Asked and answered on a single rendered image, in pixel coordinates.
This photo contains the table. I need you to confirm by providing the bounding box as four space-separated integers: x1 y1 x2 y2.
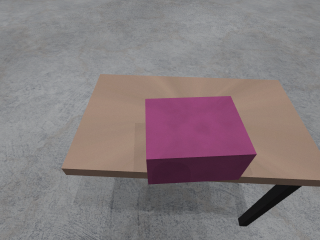
61 74 320 227

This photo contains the carton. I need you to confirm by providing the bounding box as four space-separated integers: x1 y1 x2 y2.
145 96 257 185

